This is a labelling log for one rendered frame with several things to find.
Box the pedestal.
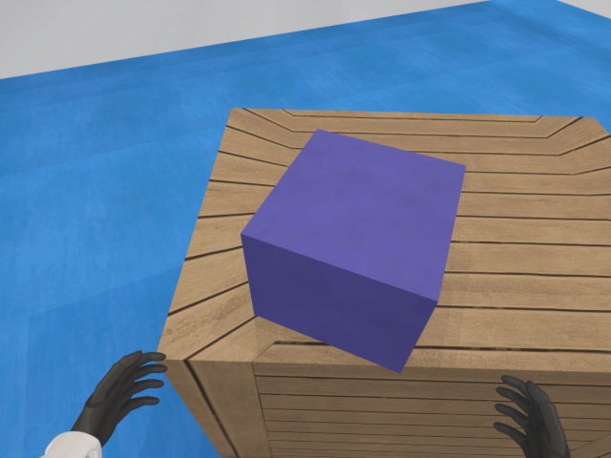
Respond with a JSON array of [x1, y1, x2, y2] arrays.
[[157, 108, 611, 458]]

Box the carton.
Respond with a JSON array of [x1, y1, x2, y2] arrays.
[[241, 129, 466, 373]]

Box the robot left forearm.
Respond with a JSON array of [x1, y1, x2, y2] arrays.
[[40, 431, 102, 458]]

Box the left robot hand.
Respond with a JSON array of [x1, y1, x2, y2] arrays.
[[71, 350, 168, 447]]

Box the right robot hand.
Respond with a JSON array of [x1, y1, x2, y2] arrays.
[[494, 375, 571, 458]]

